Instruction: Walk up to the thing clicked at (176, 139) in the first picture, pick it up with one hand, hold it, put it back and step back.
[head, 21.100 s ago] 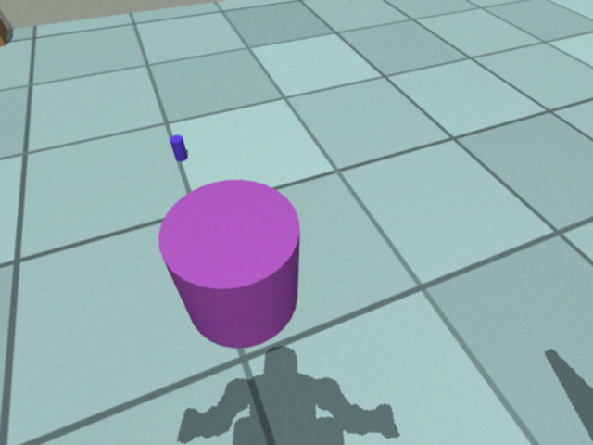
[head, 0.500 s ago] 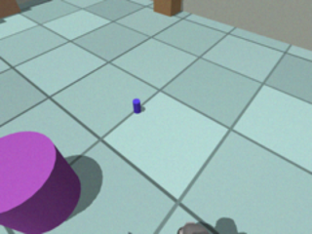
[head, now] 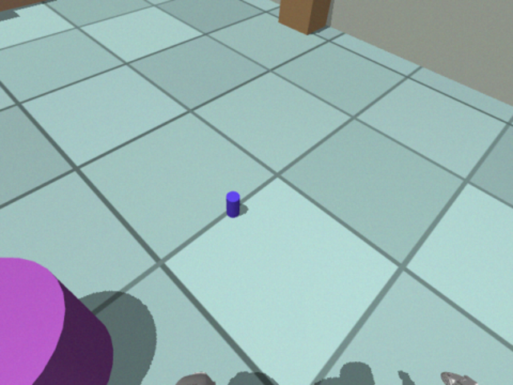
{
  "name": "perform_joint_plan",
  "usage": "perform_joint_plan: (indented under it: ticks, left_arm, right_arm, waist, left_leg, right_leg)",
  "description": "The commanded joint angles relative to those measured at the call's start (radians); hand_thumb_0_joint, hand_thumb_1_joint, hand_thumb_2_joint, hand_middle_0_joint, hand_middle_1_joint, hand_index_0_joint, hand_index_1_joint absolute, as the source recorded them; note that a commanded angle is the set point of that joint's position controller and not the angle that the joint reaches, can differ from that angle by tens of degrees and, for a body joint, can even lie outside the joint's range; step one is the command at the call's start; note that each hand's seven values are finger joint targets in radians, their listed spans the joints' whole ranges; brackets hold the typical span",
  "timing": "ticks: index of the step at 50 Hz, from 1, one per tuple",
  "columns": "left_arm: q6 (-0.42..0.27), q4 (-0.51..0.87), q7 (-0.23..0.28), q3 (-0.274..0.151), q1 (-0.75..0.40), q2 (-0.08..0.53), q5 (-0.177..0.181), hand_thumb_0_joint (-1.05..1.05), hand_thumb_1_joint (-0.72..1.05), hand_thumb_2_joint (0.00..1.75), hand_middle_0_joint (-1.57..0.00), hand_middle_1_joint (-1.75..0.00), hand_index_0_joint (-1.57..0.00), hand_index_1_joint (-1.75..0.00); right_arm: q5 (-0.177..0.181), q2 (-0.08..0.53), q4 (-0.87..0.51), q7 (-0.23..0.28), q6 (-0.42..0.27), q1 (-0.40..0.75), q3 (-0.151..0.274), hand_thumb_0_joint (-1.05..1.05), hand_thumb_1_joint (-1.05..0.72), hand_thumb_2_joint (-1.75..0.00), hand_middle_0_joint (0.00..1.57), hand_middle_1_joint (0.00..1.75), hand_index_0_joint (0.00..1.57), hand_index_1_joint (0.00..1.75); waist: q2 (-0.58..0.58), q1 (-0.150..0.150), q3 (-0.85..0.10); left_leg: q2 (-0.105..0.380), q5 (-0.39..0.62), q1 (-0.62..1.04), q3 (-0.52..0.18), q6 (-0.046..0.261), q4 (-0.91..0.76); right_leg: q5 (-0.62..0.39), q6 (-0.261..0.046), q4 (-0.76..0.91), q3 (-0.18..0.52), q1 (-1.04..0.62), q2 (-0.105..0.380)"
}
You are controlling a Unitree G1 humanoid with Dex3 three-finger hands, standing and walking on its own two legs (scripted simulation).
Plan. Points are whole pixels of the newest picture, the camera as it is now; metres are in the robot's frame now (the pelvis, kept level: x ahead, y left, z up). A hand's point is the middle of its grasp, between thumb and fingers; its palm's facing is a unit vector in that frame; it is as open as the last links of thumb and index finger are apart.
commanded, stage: walk up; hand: left
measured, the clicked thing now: (233, 204) +0.94 +0.11 -0.69
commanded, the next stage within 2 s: none
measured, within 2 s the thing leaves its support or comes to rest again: neither
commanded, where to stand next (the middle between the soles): +0.63 -0.05 m, yaw -1 degrees
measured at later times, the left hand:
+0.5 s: hand (147, 279) +0.31 +0.22 -0.10, palm faces -0.03 -0.91 -0.41, open 7.4 cm
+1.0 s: hand (150, 235) +0.43 +0.25 -0.14, palm faces -0.03 -0.94 -0.33, open 7.4 cm
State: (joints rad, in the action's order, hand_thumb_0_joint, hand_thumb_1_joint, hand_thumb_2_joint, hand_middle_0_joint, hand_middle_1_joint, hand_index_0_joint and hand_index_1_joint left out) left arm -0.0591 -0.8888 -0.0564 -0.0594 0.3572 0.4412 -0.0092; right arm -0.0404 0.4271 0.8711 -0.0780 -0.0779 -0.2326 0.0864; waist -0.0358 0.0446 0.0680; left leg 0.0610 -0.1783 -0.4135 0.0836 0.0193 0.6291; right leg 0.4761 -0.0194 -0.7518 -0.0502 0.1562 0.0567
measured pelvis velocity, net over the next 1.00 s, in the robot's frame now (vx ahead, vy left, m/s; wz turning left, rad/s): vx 0.39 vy -0.03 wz -0.01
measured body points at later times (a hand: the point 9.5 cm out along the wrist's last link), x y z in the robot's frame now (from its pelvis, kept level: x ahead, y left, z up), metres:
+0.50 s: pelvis +0.21 -0.05 +0.00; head +0.22 -0.08 +0.45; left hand +0.31 +0.27 -0.08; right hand +0.25 -0.38 -0.12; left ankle +0.16 +0.10 -0.65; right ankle +0.28 -0.16 -0.72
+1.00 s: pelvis +0.39 -0.03 +0.01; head +0.40 +0.00 +0.46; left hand +0.43 +0.30 -0.12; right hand +0.47 -0.34 -0.07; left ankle +0.44 +0.09 -0.72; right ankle +0.40 -0.16 -0.66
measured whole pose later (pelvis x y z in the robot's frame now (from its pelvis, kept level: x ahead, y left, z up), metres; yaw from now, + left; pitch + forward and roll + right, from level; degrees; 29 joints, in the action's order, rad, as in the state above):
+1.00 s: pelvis +0.39 -0.03 +0.01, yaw +0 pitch -3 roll +0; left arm -0.05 -0.90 -0.05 -0.05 0.33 0.44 0.00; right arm -0.01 0.39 0.82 -0.05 -0.08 -0.28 0.04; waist -0.07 0.01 0.08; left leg 0.04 -0.22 -0.27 0.09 0.03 0.55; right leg 0.38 -0.03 -1.02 0.00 0.43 0.06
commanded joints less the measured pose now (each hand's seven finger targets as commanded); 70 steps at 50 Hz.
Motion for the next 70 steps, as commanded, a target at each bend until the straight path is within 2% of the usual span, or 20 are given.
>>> perform_joint_plan:
  ticks: [1, 5, 11, 17, 18, 20, 22, 26, 35, 40, 41, 42, 43, 48, 53, 59, 60, 62, 63, 70]
  left_arm:
    - [-0.024, 0.099, 0.035, -0.036, -0.044, 0.234, 0.015, 0.0, 0.9, 0.9, -0.2, -0.3, -0.2, -0.3]
    - [-0.014, 0.041, 0.015, -0.04, 0.036, 0.189, 0.021, 0.0, 0.9, 0.9, -0.2, -0.3, -0.2, -0.3]
    - [-0.008, 0.09, -0.023, -0.039, -0.113, 0.155, -0.003, 0.0, 0.9, 0.9, -0.2, -0.3, -0.2, -0.3]
    - [-0.021, 0.043, -0.019, -0.07, -0.029, 0.176, -0.007, 0.0, 0.9, 0.9, -0.2, -0.3, -0.2, -0.3]
    - [-0.031, 0.02, -0.008, -0.091, 0.053, 0.218, -0.008, 0.0, 0.9, 0.9, -0.2, -0.3, -0.2, -0.3]
    - [-0.043, 0.039, 0.011, -0.119, 0.137, 0.362, 0.0, 0.0, 0.9, 0.9, -0.2, -0.3, -0.2, -0.3]
    - [-0.038, 0.075, 0.019, -0.099, 0.007, 0.307, 0.018, 0.0, 0.9, 0.9, -0.2, -0.3, -0.2, -0.3]
    - [-0.047, 0.097, 0.022, -0.072, -0.061, 0.233, 0.009, 0.0, 0.9, 0.9, -0.2, -0.3, -0.2, -0.3]
    - [-0.05, 0.122, 0.016, -0.078, -0.015, 0.245, -0.001, 0.0, 0.9, 0.9, -0.2, -0.3, -0.2, -0.3]
    - [-0.036, 0.131, 0.019, -0.047, -0.032, 0.203, 0.0, 0.0, 0.9, 0.9, -0.2, -0.3, -0.2, -0.3]
    - [-0.033, 0.133, 0.02, -0.027, 0.009, 0.145, 0.007, 0.0, 0.9, 0.9, -0.2, -0.3, -0.2, -0.3]
    - [-0.025, 0.126, 0.022, -0.027, 0.035, 0.126, 0.015, 0.0, 0.9, 0.9, -0.2, -0.3, -0.2, -0.3]
    - [-0.018, 0.104, 0.037, -0.044, -0.001, 0.222, 0.006, 0.0, 0.9, 0.9, -0.2, -0.3, -0.2, -0.3]
    - [-0.009, 0.041, 0.016, -0.042, 0.053, 0.189, 0.012, 0.0, 0.9, 0.9, -0.2, -0.3, -0.2, -0.3]
    - [-0.006, 0.062, -0.007, -0.049, -0.029, 0.171, -0.003, 0.0, 0.9, 0.9, -0.2, -0.3, -0.2, -0.3]
    - [-0.035, 0.005, 0.007, -0.069, 0.065, 0.187, -0.007, 0.0, 0.9, 0.9, -0.2, -0.3, -0.2, -0.3]
    - [-0.044, -0.006, 0.021, -0.083, 0.128, 0.212, -0.008, 0.0, 0.9, 0.9, -0.2, -0.3, -0.2, -0.3]
    - [-0.051, 0.036, 0.051, -0.082, 0.097, 0.33, -0.004, 0.0, 0.9, 0.9, -0.2, -0.3, -0.2, -0.3]
    - [-0.045, 0.056, 0.054, -0.078, 0.048, 0.319, 0.005, 0.0, 0.9, 0.9, -0.2, -0.3, -0.2, -0.3]
    - [-0.036, 0.074, 0.082, -0.042, -0.062, 0.228, -0.007, 0.0, 0.9, 0.9, -0.2, -0.3, -0.2, -0.3]
  right_arm:
    - [0.043, 0.319, -0.052, 0.047, -0.029, -0.185, 0.092, 0.0, -0.9, -0.9, 0.2, 0.3, 0.2, 0.3]
    - [0.043, 0.237, -0.083, 0.051, -0.037, -0.074, 0.045, 0.0, -0.9, -0.9, 0.2, 0.3, 0.2, 0.3]
    - [0.034, 0.262, -0.104, 0.046, -0.038, -0.097, 0.051, 0.0, -0.9, -0.9, 0.2, 0.3, 0.2, 0.3]
    - [0.038, 0.245, -0.133, 0.046, -0.016, -0.028, 0.041, 0.0, -0.9, -0.9, 0.2, 0.3, 0.2, 0.3]
    - [0.034, 0.195, -0.134, 0.046, -0.015, -0.07, 0.021, 0.0, -0.9, -0.9, 0.2, 0.3, 0.2, 0.3]
    - [0.041, 0.172, -0.145, 0.05, -0.008, -0.095, 0.006, 0.0, -0.9, -0.9, 0.2, 0.3, 0.2, 0.3]
    - [0.046, 0.228, -0.09, 0.057, 0.008, -0.086, 0.025, 0.0, -0.9, -0.9, 0.2, 0.3, 0.2, 0.3]
    - [0.035, 0.202, -0.026, 0.034, 0.017, -0.163, 0.024, 0.0, -0.9, -0.9, 0.2, 0.3, 0.2, 0.3]
    - [0.017, 0.155, -0.084, 0.006, -0.001, 0.008, 0.024, 0.0, -0.9, -0.9, 0.2, 0.3, 0.2, 0.3]
    - [0.019, 0.205, -0.034, 0.024, -0.02, -0.157, 0.049, 0.0, -0.9, -0.9, 0.2, 0.3, 0.2, 0.3]
    - [0.005, 0.273, -0.022, 0.036, -0.026, -0.253, 0.072, 0.0, -0.9, -0.9, 0.2, 0.3, 0.2, 0.3]
    - [0.011, 0.345, -0.055, 0.044, -0.028, -0.261, 0.084, 0.0, -0.9, -0.9, 0.2, 0.3, 0.2, 0.3]
    - [0.041, 0.349, -0.062, 0.043, -0.022, -0.226, 0.091, 0.0, -0.9, -0.9, 0.2, 0.3, 0.2, 0.3]
    - [0.038, 0.245, -0.089, 0.052, -0.025, -0.091, 0.039, 0.0, -0.9, -0.9, 0.2, 0.3, 0.2, 0.3]
    - [0.03, 0.274, -0.114, 0.043, -0.021, -0.076, 0.049, 0.0, -0.9, -0.9, 0.2, 0.3, 0.2, 0.3]
    - [0.03, 0.222, -0.142, 0.031, 0.009, -0.007, 0.029, 0.0, -0.9, -0.9, 0.2, 0.3, 0.2, 0.3]
    - [0.029, 0.166, -0.138, 0.035, 0.013, -0.056, 0.008, 0.0, -0.9, -0.9, 0.2, 0.3, 0.2, 0.3]
    - [0.031, 0.131, -0.132, 0.06, 0.038, -0.071, -0.008, 0.0, -0.9, -0.9, 0.2, 0.3, 0.2, 0.3]
    - [0.036, 0.189, -0.108, 0.07, 0.044, -0.077, 0.009, 0.0, -0.9, -0.9, 0.2, 0.3, 0.2, 0.3]
    - [0.035, 0.14, -0.033, 0.067, 0.069, -0.085, 0.006, 0.0, -0.9, -0.9, 0.2, 0.3, 0.2, 0.3]
  waist:
    - [0.121, -0.123, -0.123]
    - [0.204, -0.039, -0.026]
    - [0.197, -0.08, -0.009]
    - [0.101, 0.015, -0.057]
    - [-0.031, 0.051, -0.11]
    - [-0.257, 0.084, -0.133]
    - [-0.057, 0.028, -0.031]
    - [-0.12, -0.034, -0.005]
    - [-0.071, 0.012, -0.01]
    - [0.071, -0.1, -0.077]
    - [0.265, -0.14, -0.153]
    - [0.33, -0.131, -0.117]
    - [0.194, -0.13, -0.088]
    - [0.196, -0.048, -0.002]
    - [0.229, -0.064, 0.028]
    - [0.09, 0.014, -0.032]
    - [-0.029, 0.046, -0.071]
    - [-0.184, 0.025, -0.025]
    - [-0.102, 0.01, -0.005]
    - [-0.143, -0.026, -0.09]
  left_leg:
    - [0.358, -0.136, 0.509, -0.604, 0.23, -0.337]
    - [0.232, 0.149, 0.259, -0.223, 0.177, -0.335]
    - [0.213, 0.102, 0.285, -0.13, 0.206, -0.352]
    - [0.166, -0.019, 0.096, -0.066, 0.13, -0.131]
    - [0.11, -0.009, 0.024, -0.018, 0.105, 0.077]
    - [-0.079, -0.36, -0.278, -0.024, 0.027, 0.524]
    - [0.02, -0.257, -0.239, -0.173, 0.026, 0.584]
    - [0.046, -0.121, -0.131, -0.119, 0.0, 0.423]
    - [0.035, 0.008, -0.034, -0.042, -0.015, 0.001]
    - [-0.028, -0.051, 0.357, -0.022, 0.034, -0.12]
    - [0.13, -0.225, 0.486, -0.274, 0.096, -0.237]
    - [0.346, -0.376, 0.534, -0.708, 0.193, -0.394]
    - [0.391, -0.374, 0.453, -0.736, 0.27, -0.385]
    - [0.211, -0.085, 0.192, -0.253, 0.186, -0.364]
    - [0.223, -0.274, 0.142, -0.218, 0.219, -0.4]
    - [0.119, -0.306, -0.03, -0.094, 0.139, -0.133]
    - [0.081, -0.282, -0.099, -0.056, 0.105, 0.052]
    - [-0.06, -0.394, -0.227, -0.077, 0.009, 0.423]
    - [-0.024, -0.392, -0.209, -0.131, 0.005, 0.482]
    - [0.011, -0.229, -0.007, -0.105, -0.007, 0.209]
  right_leg:
    - [-0.016, -0.039, -0.485, 0.174, 0.553, -0.037]
    - [-0.131, -0.011, -0.312, 0.135, 0.382, 0.028]
    - [-0.249, 0.009, 0.005, 0.024, 0.377, 0.05]
    - [-0.328, -0.021, 0.176, -0.045, -0.02, -0.023]
    - [-0.238, -0.035, 0.211, -0.006, -0.183, -0.021]
    - [0.089, -0.213, 0.527, 0.719, -0.275, 0.377]
    - [0.09, -0.224, 0.517, 0.558, -0.081, 0.332]
    - [-0.1, -0.178, 0.527, 0.259, 0.076, 0.2]
    - [-0.179, -0.188, 0.466, 0.136, 0.049, 0.209]
    - [-0.341, -0.121, 0.142, 0.04, 0.206, 0.141]
    - [-0.323, -0.063, -0.169, -0.036, 0.31, 0.048]
    - [0.024, -0.02, -0.332, -0.021, 0.533, -0.097]
    - [0.061, -0.033, -0.424, 0.085, 0.536, -0.021]
    - [-0.128, -0.008, -0.255, 0.09, 0.369, 0.05]
    - [-0.189, 0.015, -0.036, 0.034, 0.333, 0.063]
    - [-0.286, 0.007, 0.182, -0.049, -0.04, -0.036]
    - [-0.2, -0.011, 0.237, 0.024, -0.177, -0.016]
    - [-0.213, -0.193, 0.495, 0.645, -0.052, 0.383]
    - [-0.289, -0.262, 0.457, 0.612, -0.02, 0.385]
    - [-0.728, -0.188, 0.28, 0.179, 0.079, 0.232]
